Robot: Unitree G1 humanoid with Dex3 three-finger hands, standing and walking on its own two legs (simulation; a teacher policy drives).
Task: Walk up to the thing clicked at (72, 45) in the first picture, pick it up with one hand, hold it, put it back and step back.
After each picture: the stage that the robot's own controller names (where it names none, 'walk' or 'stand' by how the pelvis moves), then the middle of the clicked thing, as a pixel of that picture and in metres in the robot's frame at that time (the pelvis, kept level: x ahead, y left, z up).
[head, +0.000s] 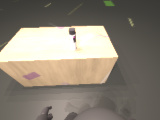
stand; (72, 39) +0.76 +0.21 -0.01
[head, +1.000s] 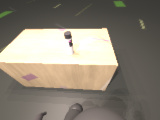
walk; (69, 44) +0.68 +0.26 +0.00
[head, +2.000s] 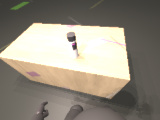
stand; (73, 46) +0.57 +0.19 +0.02
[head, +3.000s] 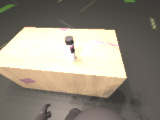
walk; (70, 49) +0.56 +0.19 +0.01
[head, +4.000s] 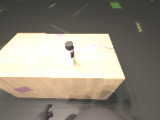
stand; (70, 54) +0.54 +0.19 -0.01
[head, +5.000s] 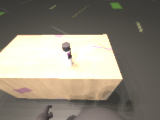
stand; (67, 55) +0.54 +0.21 -0.01
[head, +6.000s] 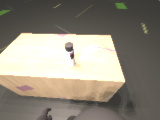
stand; (70, 55) +0.53 +0.19 -0.01
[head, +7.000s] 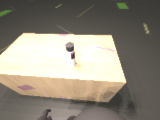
stand; (71, 55) +0.53 +0.19 -0.01
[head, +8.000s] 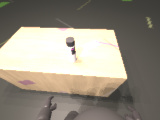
rise first; (71, 51) +0.55 +0.18 -0.01
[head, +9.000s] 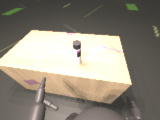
rise first; (77, 53) +0.55 +0.16 -0.01
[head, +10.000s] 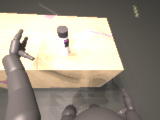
go down; (64, 43) +0.56 +0.15 +0.03
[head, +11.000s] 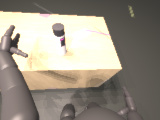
go down; (60, 41) +0.55 +0.16 +0.05
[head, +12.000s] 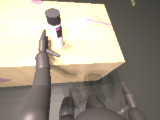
close in; (56, 32) +0.56 +0.17 +0.09
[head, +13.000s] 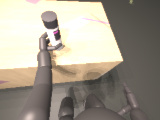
close; (54, 35) +0.54 +0.16 +0.09
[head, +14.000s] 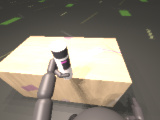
lift; (63, 63) +0.29 +0.16 +0.20
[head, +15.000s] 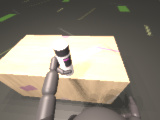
hold; (65, 61) +0.32 +0.15 +0.18
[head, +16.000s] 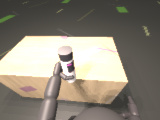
hold; (68, 66) +0.31 +0.14 +0.15
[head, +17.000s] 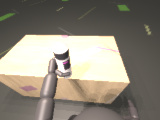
hold; (64, 63) +0.31 +0.16 +0.17
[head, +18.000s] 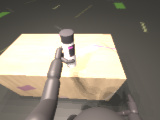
crouch; (69, 51) +0.40 +0.13 +0.18
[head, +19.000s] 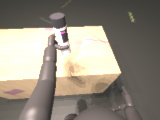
lower; (62, 37) +0.49 +0.13 +0.19
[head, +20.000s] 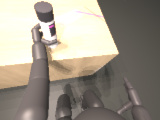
lower; (49, 30) +0.55 +0.15 +0.11
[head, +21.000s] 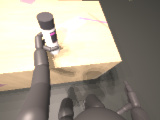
lower; (50, 37) +0.52 +0.16 +0.09
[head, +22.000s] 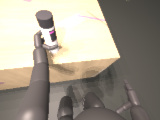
lower; (50, 36) +0.53 +0.16 +0.09
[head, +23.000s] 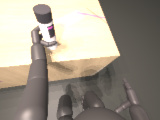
lower; (48, 32) +0.54 +0.16 +0.10
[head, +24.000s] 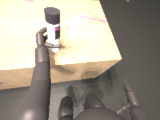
open; (53, 33) +0.54 +0.15 +0.09
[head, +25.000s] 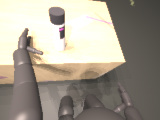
sink last; (58, 33) +0.53 +0.15 +0.09
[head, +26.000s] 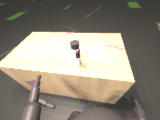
sink last; (76, 54) +0.52 +0.17 +0.03
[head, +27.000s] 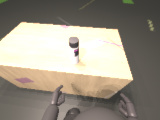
stand; (74, 52) +0.50 +0.15 +0.04
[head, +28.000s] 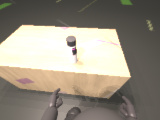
stand; (72, 51) +0.52 +0.16 +0.05
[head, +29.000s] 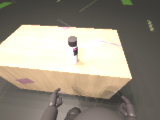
stand; (73, 51) +0.52 +0.15 +0.04
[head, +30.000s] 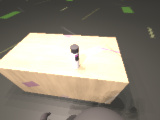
stand; (75, 57) +0.53 +0.16 -0.01
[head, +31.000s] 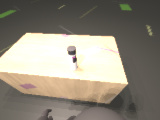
stand; (72, 59) +0.50 +0.17 -0.01
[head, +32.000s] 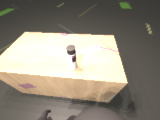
stand; (72, 58) +0.50 +0.17 -0.01
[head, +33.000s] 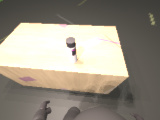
walk; (72, 51) +0.51 +0.18 -0.01
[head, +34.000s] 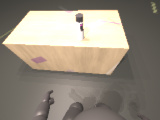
walk; (80, 28) +0.77 +0.14 +0.01
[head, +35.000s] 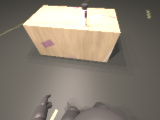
stand; (84, 15) +1.14 +0.12 +0.02
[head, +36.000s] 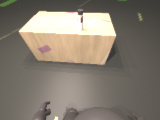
stand; (80, 20) +1.11 +0.17 +0.01
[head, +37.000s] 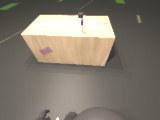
stand; (80, 23) +1.12 +0.16 -0.01
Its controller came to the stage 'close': yes
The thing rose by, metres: 0.21
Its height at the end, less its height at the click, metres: +0.00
